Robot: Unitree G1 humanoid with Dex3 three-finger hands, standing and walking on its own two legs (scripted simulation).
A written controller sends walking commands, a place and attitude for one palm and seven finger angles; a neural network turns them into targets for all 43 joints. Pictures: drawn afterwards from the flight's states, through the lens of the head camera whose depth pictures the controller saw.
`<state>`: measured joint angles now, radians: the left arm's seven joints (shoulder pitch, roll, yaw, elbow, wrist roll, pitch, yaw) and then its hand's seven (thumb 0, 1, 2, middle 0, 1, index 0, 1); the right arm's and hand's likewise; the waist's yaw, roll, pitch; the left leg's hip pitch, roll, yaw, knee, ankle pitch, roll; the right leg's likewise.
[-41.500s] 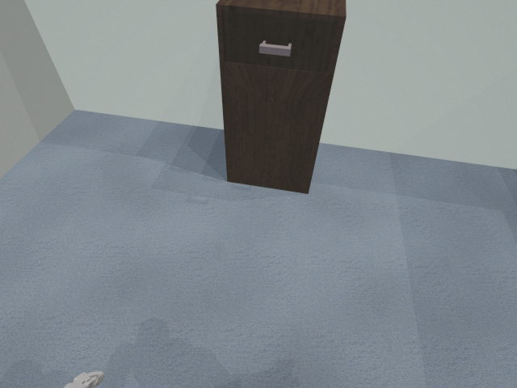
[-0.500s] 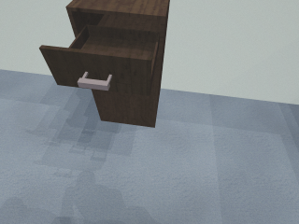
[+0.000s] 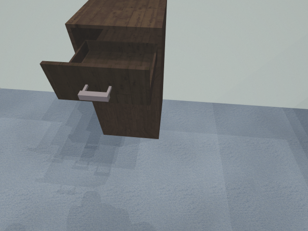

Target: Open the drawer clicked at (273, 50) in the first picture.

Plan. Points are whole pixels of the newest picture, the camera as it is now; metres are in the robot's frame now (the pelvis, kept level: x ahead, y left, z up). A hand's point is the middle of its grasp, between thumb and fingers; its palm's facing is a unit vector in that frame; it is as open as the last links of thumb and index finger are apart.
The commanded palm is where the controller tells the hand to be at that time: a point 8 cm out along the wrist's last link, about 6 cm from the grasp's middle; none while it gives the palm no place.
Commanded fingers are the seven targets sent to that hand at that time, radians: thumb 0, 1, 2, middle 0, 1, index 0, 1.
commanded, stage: let the arm hang, fingers relaxed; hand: left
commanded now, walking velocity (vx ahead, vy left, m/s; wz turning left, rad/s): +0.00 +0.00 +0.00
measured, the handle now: (96, 92) +0.59 +0.25 +0.00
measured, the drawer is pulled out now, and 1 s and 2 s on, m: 0.30 0.30 0.30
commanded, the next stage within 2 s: look to check the result in 0.14 s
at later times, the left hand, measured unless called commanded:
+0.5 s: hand out of the picture +0.05 +0.22 -0.17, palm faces -0.02 -0.96 -0.29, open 7.4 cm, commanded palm none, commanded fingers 0.00 0.90 0.90 -0.20 -0.30 -0.20 -0.30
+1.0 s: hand out of the picture +0.10 +0.24 -0.16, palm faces -0.04 -0.94 -0.33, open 7.4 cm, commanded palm none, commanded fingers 0.00 0.90 0.90 -0.20 -0.30 -0.20 -0.30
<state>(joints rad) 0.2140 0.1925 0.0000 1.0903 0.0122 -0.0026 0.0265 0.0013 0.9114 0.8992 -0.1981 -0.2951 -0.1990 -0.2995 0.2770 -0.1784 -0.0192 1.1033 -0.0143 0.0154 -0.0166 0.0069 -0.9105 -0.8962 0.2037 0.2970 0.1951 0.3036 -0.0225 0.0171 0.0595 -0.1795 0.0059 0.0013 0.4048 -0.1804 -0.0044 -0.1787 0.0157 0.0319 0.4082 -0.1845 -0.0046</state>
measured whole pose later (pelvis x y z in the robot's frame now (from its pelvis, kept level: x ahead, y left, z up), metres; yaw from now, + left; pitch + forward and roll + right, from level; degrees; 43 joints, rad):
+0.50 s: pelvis +0.01 +0.00 +0.00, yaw +0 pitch -2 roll +0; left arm 0.19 0.25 0.02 1.11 0.01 -0.01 0.02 0.00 0.91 0.90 -0.20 -0.30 -0.20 -0.30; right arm 0.21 -0.23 -0.03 1.11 -0.01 0.01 -0.02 0.01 -0.91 -0.90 0.20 0.30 0.20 0.30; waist -0.02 0.01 0.09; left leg -0.15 0.01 0.01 0.37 -0.18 -0.01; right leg -0.15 0.02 0.04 0.36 -0.17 -0.01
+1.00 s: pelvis +0.02 +0.00 +0.01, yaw +0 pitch -2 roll +0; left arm 0.12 0.31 0.01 1.10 0.01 -0.02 0.02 0.00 0.91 0.90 -0.20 -0.30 -0.20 -0.30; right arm 0.13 -0.30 -0.03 1.11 -0.01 0.01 -0.01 0.01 -0.91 -0.90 0.21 0.30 0.20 0.30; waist -0.02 0.01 0.08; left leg -0.12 0.01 0.01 0.32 -0.17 -0.01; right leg -0.12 0.02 0.04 0.32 -0.17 -0.01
